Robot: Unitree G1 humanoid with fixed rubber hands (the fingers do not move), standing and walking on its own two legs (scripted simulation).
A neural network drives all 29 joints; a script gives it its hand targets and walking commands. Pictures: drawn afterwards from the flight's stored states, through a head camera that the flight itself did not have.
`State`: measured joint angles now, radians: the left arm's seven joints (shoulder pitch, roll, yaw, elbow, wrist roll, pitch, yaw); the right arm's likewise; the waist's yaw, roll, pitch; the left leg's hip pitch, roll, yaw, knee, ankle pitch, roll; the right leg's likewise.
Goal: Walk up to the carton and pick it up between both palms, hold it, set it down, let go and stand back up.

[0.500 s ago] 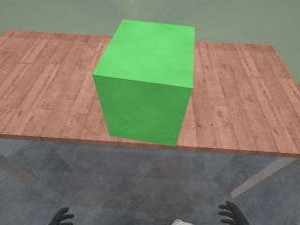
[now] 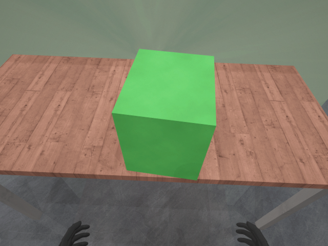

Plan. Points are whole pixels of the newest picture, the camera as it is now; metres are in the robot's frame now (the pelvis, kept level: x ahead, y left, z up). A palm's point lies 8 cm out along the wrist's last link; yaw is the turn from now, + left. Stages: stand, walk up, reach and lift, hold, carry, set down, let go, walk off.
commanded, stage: reach and lift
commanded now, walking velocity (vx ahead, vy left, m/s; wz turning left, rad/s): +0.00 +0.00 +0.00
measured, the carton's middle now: (168, 115) +0.47 +0.02 +0.05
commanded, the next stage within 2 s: none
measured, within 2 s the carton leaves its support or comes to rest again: neither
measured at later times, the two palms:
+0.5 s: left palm (63, 236) +0.17 +0.24 -0.03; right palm (260, 239) +0.18 -0.19 -0.03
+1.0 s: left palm (63, 216) +0.20 +0.23 +0.03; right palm (265, 222) +0.20 -0.19 +0.02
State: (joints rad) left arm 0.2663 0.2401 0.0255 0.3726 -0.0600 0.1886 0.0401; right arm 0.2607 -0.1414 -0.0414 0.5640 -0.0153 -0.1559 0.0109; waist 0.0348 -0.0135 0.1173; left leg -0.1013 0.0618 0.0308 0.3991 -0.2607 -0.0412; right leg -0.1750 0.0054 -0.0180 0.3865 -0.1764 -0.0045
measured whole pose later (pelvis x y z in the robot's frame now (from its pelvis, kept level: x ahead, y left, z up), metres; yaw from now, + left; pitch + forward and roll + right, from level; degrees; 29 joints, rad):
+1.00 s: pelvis -0.01 +0.02 +0.00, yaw +0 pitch -5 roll +0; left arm 0.22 0.26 -0.06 0.05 -0.24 0.10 0.04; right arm 0.29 -0.12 -0.07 0.01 0.15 0.03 -0.10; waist 0.04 0.03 0.07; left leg -0.06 0.03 0.03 0.39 -0.25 -0.01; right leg -0.12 -0.02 0.00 0.37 -0.16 0.02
